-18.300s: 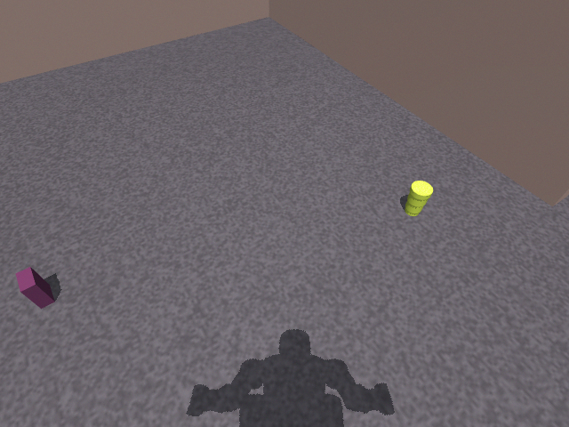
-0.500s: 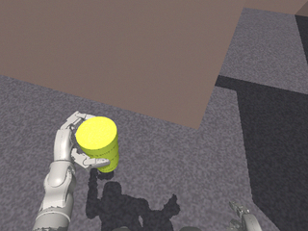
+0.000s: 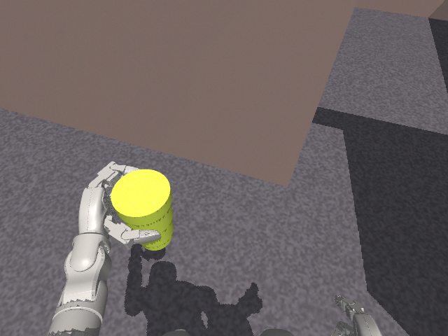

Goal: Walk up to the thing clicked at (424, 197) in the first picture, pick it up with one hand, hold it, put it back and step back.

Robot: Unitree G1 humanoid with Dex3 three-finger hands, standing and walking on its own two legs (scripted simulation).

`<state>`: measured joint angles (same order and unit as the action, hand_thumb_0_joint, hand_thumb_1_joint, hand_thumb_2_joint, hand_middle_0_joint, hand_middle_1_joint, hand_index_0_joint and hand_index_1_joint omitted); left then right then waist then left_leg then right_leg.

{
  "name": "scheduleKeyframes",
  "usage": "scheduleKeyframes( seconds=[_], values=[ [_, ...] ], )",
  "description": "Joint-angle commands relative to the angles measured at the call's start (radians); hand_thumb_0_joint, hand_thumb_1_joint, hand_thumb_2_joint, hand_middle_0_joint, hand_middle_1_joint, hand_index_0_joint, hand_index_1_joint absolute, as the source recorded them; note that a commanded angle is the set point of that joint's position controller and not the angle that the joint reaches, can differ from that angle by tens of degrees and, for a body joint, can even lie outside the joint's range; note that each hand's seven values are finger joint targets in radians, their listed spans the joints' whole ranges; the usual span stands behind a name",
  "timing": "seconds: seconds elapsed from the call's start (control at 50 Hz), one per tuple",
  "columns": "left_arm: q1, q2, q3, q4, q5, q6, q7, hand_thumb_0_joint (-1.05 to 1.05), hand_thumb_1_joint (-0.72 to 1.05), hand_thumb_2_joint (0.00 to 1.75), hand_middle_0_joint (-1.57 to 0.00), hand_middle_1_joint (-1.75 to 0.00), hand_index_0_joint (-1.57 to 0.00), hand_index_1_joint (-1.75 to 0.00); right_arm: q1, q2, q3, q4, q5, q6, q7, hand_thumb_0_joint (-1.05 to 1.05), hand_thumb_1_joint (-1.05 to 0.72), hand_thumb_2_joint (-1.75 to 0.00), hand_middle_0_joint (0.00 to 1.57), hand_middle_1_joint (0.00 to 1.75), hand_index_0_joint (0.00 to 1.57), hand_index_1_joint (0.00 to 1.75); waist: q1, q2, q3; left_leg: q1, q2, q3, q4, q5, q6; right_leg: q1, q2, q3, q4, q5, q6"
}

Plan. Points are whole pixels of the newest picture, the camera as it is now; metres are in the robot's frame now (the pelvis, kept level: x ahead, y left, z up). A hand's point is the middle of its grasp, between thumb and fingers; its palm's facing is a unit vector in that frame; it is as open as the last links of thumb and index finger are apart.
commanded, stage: hold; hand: left
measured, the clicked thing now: (149, 216) +0.32 +0.14 +0.02
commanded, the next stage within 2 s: crouch in 0.74 s
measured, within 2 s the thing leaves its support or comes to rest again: neither
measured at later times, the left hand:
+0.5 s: hand (130, 205) +0.32 +0.17 +0.05, palm faces +0.06 -1.00 -0.03, open 12.1 cm
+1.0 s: hand (135, 209) +0.32 +0.16 +0.03, palm faces +0.07 -1.00 -0.02, open 12.1 cm
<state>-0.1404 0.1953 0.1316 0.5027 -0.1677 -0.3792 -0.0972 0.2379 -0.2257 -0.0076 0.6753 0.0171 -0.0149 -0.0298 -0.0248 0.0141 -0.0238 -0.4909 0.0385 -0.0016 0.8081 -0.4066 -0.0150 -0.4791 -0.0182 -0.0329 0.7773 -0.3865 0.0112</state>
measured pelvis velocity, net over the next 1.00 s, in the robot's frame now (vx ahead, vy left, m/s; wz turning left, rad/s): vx -0.01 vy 0.00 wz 0.00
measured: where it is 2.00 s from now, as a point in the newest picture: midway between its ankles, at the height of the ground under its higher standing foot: outside the picture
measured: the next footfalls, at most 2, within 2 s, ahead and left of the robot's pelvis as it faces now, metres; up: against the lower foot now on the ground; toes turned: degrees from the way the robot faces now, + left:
none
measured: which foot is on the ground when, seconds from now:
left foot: down 0.00-1.00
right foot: down 0.00-1.00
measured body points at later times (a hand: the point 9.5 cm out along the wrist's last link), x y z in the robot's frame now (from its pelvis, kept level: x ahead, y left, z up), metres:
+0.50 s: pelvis +0.00 +0.00 +0.00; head +0.03 +0.00 +0.45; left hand +0.31 +0.22 +0.05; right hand +0.13 -0.25 -0.11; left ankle +0.00 +0.13 -0.71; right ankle +0.01 -0.13 -0.71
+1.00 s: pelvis -0.01 +0.00 +0.00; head +0.03 +0.00 +0.45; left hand +0.31 +0.22 +0.04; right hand +0.12 -0.26 -0.11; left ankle +0.00 +0.13 -0.71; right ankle +0.01 -0.13 -0.71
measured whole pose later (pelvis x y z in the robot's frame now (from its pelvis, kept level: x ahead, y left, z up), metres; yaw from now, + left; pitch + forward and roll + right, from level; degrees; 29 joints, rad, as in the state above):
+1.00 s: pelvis -0.01 +0.00 +0.00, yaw +0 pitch +6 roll -1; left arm -0.16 0.19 0.14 0.55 -0.16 -0.40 -0.08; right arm 0.23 -0.23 -0.01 0.67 0.01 -0.02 -0.02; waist -0.03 0.01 -0.03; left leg -0.53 0.04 -0.01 0.83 -0.40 -0.02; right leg -0.52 -0.02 -0.04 0.80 -0.39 0.01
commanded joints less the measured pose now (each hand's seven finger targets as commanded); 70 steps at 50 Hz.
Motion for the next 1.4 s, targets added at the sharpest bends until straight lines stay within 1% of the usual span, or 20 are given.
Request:
scheduleKeyframes(
  seconds=[0.0, 0.04, 0.14, 0.16, 0.2, 0.24, 0.26, 0.3, 0.38, 0.4, 0.46, 0.68, 0.72, 0.82, 0.96, 1.0, 1.04, 1.2, 1.26, 1.38],
  values=[
    [-0.302, 0.136, 0.062, -0.294, -0.029, -0.095, 0.008, 0.00, -0.18, 1.12, -1.17, -1.33, -1.18, -1.35, -0.024, -0.133, -0.049, -0.122, -0.003, -0.044, -0.005, 0.00, -0.93, -0.91, 0.20, 0.30, 0.20, 0.30, 0.009, 0.009, -0.324, 0.142, -0.027, 0.001, -0.102, 0.320, 0.016, 0.137, 0.026, -0.006, -0.090, 0.333, -0.019],
    [-0.314, 0.125, 0.050, -0.256, -0.025, -0.089, 0.011, 0.00, -0.16, 1.12, -1.17, -1.34, -1.19, -1.35, -0.028, -0.129, -0.045, -0.120, -0.003, -0.042, -0.005, 0.00, -0.92, -0.91, 0.20, 0.30, 0.20, 0.30, -0.003, 0.004, -0.260, 0.116, -0.028, 0.002, -0.107, 0.290, 0.017, 0.107, 0.025, -0.005, -0.094, 0.313, -0.017],
    [-0.339, 0.158, 0.082, -0.302, -0.025, -0.099, 0.012, 0.00, -0.18, 1.13, -1.18, -1.35, -1.19, -1.36, -0.029, -0.129, -0.047, -0.120, -0.005, -0.040, -0.008, 0.00, -0.92, -0.91, 0.20, 0.30, 0.20, 0.30, 0.007, 0.010, -0.306, 0.116, -0.032, 0.008, -0.101, 0.265, 0.022, 0.124, 0.019, 0.002, -0.099, 0.304, -0.014],
    [-0.311, 0.121, 0.047, -0.253, -0.021, -0.097, 0.005, 0.00, -0.17, 1.14, -1.18, -1.35, -1.19, -1.37, -0.022, -0.131, -0.047, -0.119, -0.006, -0.039, -0.005, 0.00, -0.92, -0.91, 0.20, 0.30, 0.20, 0.30, -0.010, 0.002, -0.290, 0.125, -0.029, 0.004, -0.100, 0.286, 0.020, 0.111, 0.023, -0.003, -0.091, 0.311, -0.016],
    [-0.362, 0.168, 0.086, -0.302, -0.023, -0.105, 0.009, 0.00, -0.15, 1.14, -1.18, -1.36, -1.20, -1.37, -0.031, -0.135, -0.051, -0.117, -0.005, -0.040, -0.006, 0.00, -0.93, -0.91, 0.20, 0.30, 0.20, 0.30, 0.003, 0.024, -0.286, 0.111, -0.031, 0.004, -0.105, 0.259, 0.018, 0.109, 0.022, -0.002, -0.093, 0.286, -0.019],
    [-0.290, 0.113, 0.053, -0.228, -0.028, -0.098, 0.001, 0.00, -0.17, 1.14, -1.20, -1.37, -1.21, -1.38, -0.034, -0.133, -0.048, -0.130, -0.002, -0.042, -0.004, 0.00, -0.93, -0.91, 0.20, 0.30, 0.20, 0.30, -0.001, -0.002, -0.277, 0.109, -0.029, 0.003, -0.107, 0.263, 0.018, 0.110, 0.024, -0.003, -0.092, 0.287, -0.018],
    [-0.346, 0.135, 0.057, -0.319, -0.031, -0.108, -0.001, 0.00, -0.18, 1.14, -1.19, -1.37, -1.20, -1.38, -0.034, -0.136, -0.051, -0.131, -0.002, -0.044, -0.001, 0.00, -0.93, -0.91, 0.20, 0.30, 0.20, 0.30, 0.003, 0.036, -0.306, 0.127, -0.027, -0.002, -0.115, 0.266, 0.013, 0.113, 0.026, -0.006, -0.085, 0.284, -0.023],
    [-0.295, 0.120, 0.044, -0.271, -0.029, -0.100, 0.000, 0.00, -0.19, 1.13, -1.19, -1.36, -1.20, -1.37, -0.029, -0.136, -0.049, -0.131, -0.001, -0.042, -0.003, 0.00, -0.93, -0.91, 0.20, 0.30, 0.20, 0.30, -0.001, 0.022, -0.281, 0.128, -0.026, -0.004, -0.110, 0.273, 0.013, 0.097, 0.029, -0.011, -0.087, 0.280, -0.022],
    [-0.361, 0.143, 0.045, -0.343, -0.026, -0.102, 0.012, 0.00, -0.20, 1.11, -1.18, -1.34, -1.19, -1.35, -0.026, -0.135, -0.049, -0.125, 0.001, -0.045, -0.004, 0.00, -0.93, -0.91, 0.20, 0.30, 0.20, 0.30, -0.003, 0.033, -0.304, 0.141, -0.027, -0.001, -0.114, 0.269, 0.014, 0.110, 0.024, -0.007, -0.094, 0.286, -0.022],
    [-0.314, 0.108, 0.027, -0.256, -0.027, -0.088, 0.009, 0.00, -0.21, 1.11, -1.18, -1.34, -1.19, -1.35, -0.026, -0.131, -0.044, -0.125, 0.000, -0.044, -0.005, 0.00, -0.93, -0.91, 0.20, 0.30, 0.20, 0.30, -0.013, 0.004, -0.273, 0.130, -0.024, -0.004, -0.109, 0.283, 0.015, 0.105, 0.028, -0.010, -0.094, 0.293, -0.019],
    [-0.377, 0.145, 0.051, -0.307, -0.028, -0.091, 0.013, 0.00, -0.20, 1.11, -1.16, -1.33, -1.17, -1.34, -0.020, -0.138, -0.050, -0.117, 0.001, -0.046, -0.005, 0.00, -0.92, -0.91, 0.20, 0.30, 0.20, 0.30, -0.008, 0.033, -0.281, 0.136, -0.025, -0.002, -0.112, 0.278, 0.014, 0.096, 0.025, -0.010, -0.094, 0.291, -0.021],
    [-0.312, 0.125, 0.052, -0.260, -0.027, -0.084, 0.000, 0.00, -0.18, 1.12, -1.19, -1.35, -1.20, -1.36, -0.030, -0.135, -0.050, -0.133, 0.000, -0.043, 0.002, 0.00, -0.93, -0.91, 0.20, 0.30, 0.20, 0.30, 0.008, 0.013, -0.297, 0.125, -0.028, 0.001, -0.111, 0.285, 0.015, 0.123, 0.023, -0.008, -0.094, 0.299, -0.021],
    [-0.336, 0.155, 0.077, -0.288, -0.026, -0.092, 0.008, 0.00, -0.19, 1.10, -1.18, -1.34, -1.19, -1.35, -0.025, -0.136, -0.051, -0.128, -0.001, -0.040, 0.002, 0.00, -0.93, -0.91, 0.20, 0.30, 0.20, 0.30, 0.013, 0.017, -0.304, 0.126, -0.028, 0.001, -0.110, 0.286, 0.015, 0.120, 0.025, -0.008, -0.093, 0.298, -0.022],
    [-0.358, 0.132, 0.053, -0.286, -0.025, -0.093, 0.008, 0.00, -0.13, 1.15, -1.18, -1.34, -1.18, -1.36, -0.034, -0.131, -0.047, -0.126, -0.002, -0.044, -0.001, 0.00, -0.91, -0.91, 0.20, 0.30, 0.20, 0.30, -0.003, 0.005, -0.252, 0.095, -0.030, 0.007, -0.114, 0.221, 0.019, 0.091, 0.021, -0.005, -0.104, 0.254, -0.019],
    [-0.340, 0.099, 0.066, -0.150, -0.016, -0.117, 0.029, 0.00, -0.15, 1.15, -1.13, -1.31, -1.15, -1.31, -0.016, -0.131, -0.052, -0.102, -0.016, -0.047, 0.007, 0.00, -0.90, -0.91, 0.20, 0.30, 0.20, 0.30, -0.014, -0.037, -0.244, 0.040, -0.026, 0.000, -0.069, 0.224, 0.026, 0.034, 0.020, -0.006, -0.062, 0.260, -0.017],
    [-0.393, 0.125, 0.088, -0.128, -0.004, -0.146, 0.034, 0.00, -0.12, 1.16, -1.13, -1.32, -1.16, -1.32, -0.018, -0.135, -0.058, -0.097, -0.021, -0.045, 0.011, 0.00, -0.90, -0.91, 0.20, 0.30, 0.20, 0.30, -0.021, -0.031, -0.241, -0.007, -0.031, 0.002, -0.037, 0.185, 0.028, -0.017, 0.015, 0.003, -0.043, 0.232, -0.016],
    [-0.360, 0.091, 0.076, -0.010, -0.003, -0.172, 0.024, 0.00, -0.13, 1.17, -1.15, -1.34, -1.17, -1.34, -0.025, -0.137, -0.060, -0.092, -0.025, -0.050, 0.022, 0.00, -0.90, -0.91, 0.20, 0.30, 0.20, 0.30, -0.027, -0.040, -0.194, -0.083, -0.033, 0.001, 0.000, 0.120, 0.027, -0.089, 0.017, 0.002, -0.004, 0.167, -0.019],
    [-0.539, 0.161, 0.142, 0.108, 0.000, -0.359, -0.007, 0.00, -0.20, 1.16, -1.17, -1.37, -1.20, -1.36, -0.009, -0.155, -0.065, -0.101, -0.049, -0.068, 0.053, 0.00, -0.91, -0.90, 0.20, 0.30, 0.20, 0.30, -0.049, 0.016, -0.428, -0.362, -0.041, -0.028, 0.298, 0.032, 0.024, -0.396, 0.020, 0.017, 0.287, 0.058, -0.031],
    [-0.569, 0.177, 0.147, 0.145, 0.005, -0.414, -0.010, 0.00, -0.22, 1.14, -1.13, -1.32, -1.16, -1.32, 0.005, -0.170, -0.060, -0.097, -0.058, -0.068, 0.062, 0.00, -0.90, -0.90, 0.20, 0.30, 0.20, 0.30, -0.044, 0.060, -0.563, -0.425, -0.040, -0.043, 0.414, 0.074, 0.023, -0.519, 0.022, 0.009, 0.414, 0.064, -0.041],
    [-0.642, 0.237, 0.213, 0.221, 0.005, -0.460, -0.007, 0.00, -0.19, 1.16, -1.11, -1.32, -1.13, -1.32, 0.007, -0.195, -0.057, -0.083, -0.073, -0.053, 0.073, 0.00, -0.91, -0.91, 0.20, 0.30, 0.20, 0.30, -0.041, 0.075, -0.698, -0.600, -0.038, -0.052, 0.601, 0.117, 0.024, -0.678, 0.025, 0.013, 0.608, 0.088, -0.046]
  ],
)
